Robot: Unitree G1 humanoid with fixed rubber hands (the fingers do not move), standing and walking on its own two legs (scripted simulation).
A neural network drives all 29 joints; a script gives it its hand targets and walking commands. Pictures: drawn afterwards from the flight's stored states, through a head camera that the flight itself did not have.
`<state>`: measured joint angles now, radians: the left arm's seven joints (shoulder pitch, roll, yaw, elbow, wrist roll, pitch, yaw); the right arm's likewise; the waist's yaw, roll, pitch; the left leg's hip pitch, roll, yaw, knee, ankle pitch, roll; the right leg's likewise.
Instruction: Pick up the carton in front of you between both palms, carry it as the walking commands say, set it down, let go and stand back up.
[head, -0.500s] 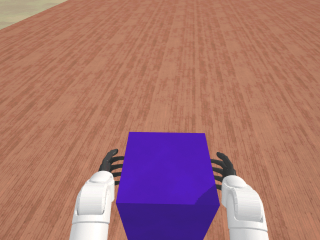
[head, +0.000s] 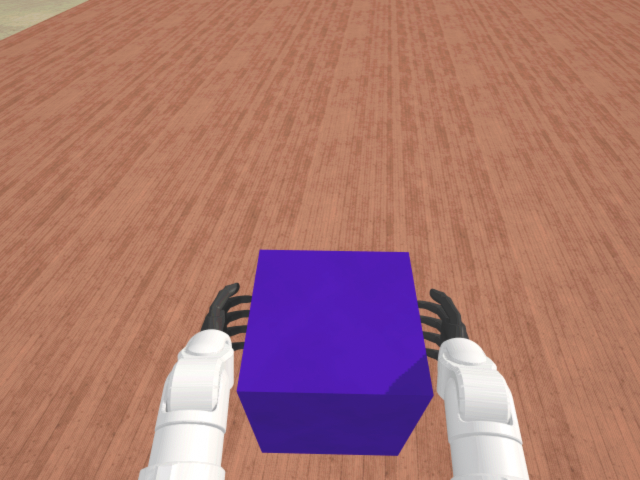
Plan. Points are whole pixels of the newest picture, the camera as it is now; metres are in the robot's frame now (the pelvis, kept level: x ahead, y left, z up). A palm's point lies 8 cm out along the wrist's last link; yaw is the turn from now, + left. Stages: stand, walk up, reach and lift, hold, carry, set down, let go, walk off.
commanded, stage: carry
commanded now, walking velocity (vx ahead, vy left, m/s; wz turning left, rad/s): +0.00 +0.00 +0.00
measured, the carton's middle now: (331, 357) +0.32 +0.00 -0.05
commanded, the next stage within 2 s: hold in 0.60 s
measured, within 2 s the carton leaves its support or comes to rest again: neither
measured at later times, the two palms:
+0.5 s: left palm (207, 344) +0.29 +0.16 +0.04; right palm (444, 351) +0.29 -0.14 +0.04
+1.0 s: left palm (180, 368) +0.25 +0.18 +0.05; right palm (422, 332) +0.31 -0.11 +0.05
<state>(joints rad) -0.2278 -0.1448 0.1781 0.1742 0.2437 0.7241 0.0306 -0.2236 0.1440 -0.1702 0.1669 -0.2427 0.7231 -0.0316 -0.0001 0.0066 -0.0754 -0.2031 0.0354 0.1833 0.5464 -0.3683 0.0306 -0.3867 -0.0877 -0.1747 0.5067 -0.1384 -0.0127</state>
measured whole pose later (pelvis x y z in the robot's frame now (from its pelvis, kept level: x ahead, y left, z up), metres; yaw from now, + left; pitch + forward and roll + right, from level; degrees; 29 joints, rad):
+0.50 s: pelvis +0.00 +0.01 +0.00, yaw +0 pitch +1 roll +0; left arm -0.23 -0.14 0.18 0.18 0.25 0.74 0.03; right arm -0.22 0.14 -0.17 0.17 -0.24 0.73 -0.03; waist 0.00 0.00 -0.07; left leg -0.20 0.03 0.19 0.55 -0.37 0.05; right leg -0.38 -0.10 -0.17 0.50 -0.13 0.00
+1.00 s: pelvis -0.01 -0.02 +0.01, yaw +11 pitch -7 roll +0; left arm -0.27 -0.15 0.24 0.30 0.26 0.67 0.02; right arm -0.27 0.15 -0.21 0.26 -0.30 0.71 -0.02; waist 0.00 0.04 0.04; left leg -0.01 -0.03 -0.07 0.39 -0.26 0.01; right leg -0.12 0.00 0.04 0.36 -0.12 0.02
